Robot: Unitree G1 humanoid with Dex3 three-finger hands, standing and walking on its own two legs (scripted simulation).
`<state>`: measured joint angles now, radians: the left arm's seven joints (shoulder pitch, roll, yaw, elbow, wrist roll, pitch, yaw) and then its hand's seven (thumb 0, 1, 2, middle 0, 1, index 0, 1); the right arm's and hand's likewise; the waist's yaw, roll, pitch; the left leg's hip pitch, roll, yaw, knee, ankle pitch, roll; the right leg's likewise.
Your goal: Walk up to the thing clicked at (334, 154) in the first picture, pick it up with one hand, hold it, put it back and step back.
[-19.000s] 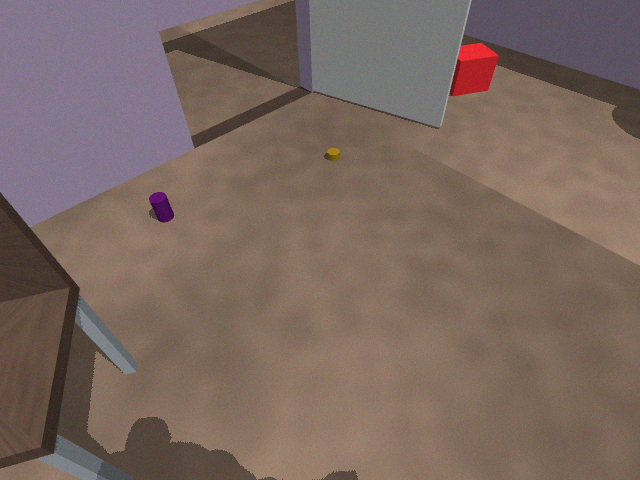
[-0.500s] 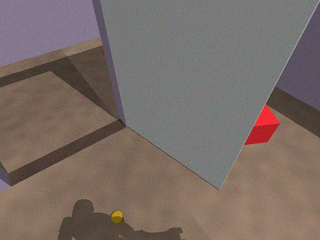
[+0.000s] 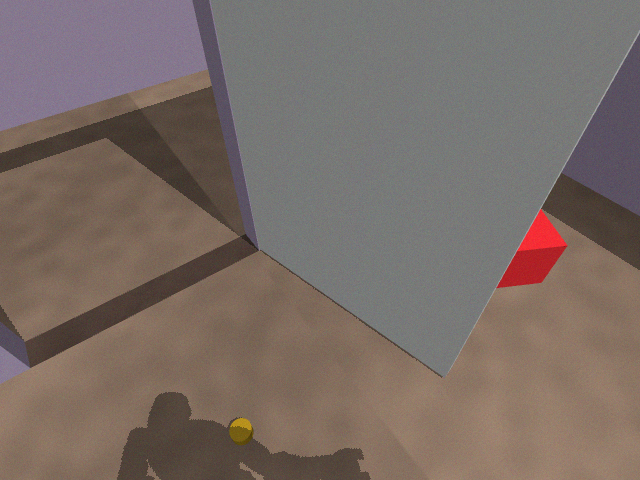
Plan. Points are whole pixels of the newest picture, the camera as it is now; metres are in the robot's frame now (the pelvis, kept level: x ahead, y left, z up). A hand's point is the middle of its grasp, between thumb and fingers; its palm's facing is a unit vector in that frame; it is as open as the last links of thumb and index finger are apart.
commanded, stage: stand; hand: left
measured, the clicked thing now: (241, 431) +0.41 +0.26 -0.76
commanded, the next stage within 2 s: walk up in 0.46 s
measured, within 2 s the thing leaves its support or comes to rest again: neither
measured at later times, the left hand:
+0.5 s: hand out of the picture +0.09 +0.26 -0.16, palm faces -0.01 -0.94 -0.34, open 7.4 cm
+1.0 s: hand out of the picture -0.01 +0.25 -0.16, palm faces +0.04 -0.90 -0.44, open 7.4 cm
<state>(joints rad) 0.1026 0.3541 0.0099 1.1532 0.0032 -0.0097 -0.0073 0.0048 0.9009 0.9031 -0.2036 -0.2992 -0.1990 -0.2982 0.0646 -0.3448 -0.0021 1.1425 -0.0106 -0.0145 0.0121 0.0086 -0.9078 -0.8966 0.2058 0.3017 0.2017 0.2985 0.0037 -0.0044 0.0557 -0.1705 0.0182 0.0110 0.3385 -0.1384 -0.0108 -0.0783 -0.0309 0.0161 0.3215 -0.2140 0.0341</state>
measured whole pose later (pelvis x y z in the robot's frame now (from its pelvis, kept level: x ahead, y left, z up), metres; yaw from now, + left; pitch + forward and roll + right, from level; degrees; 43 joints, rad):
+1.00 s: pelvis -0.10 -0.03 -0.02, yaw +4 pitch +0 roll +1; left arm 0.11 0.34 0.05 0.83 0.03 0.03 0.04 0.00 0.90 0.90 -0.21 -0.30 -0.20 -0.30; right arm 0.10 -0.42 -0.04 0.94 -0.01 0.08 -0.02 0.01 -0.91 -0.90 0.20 0.30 0.20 0.30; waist 0.02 0.04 0.21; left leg -0.38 -0.07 -0.09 0.99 -0.53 -0.02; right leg -0.36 -0.05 -0.04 0.64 -0.28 -0.02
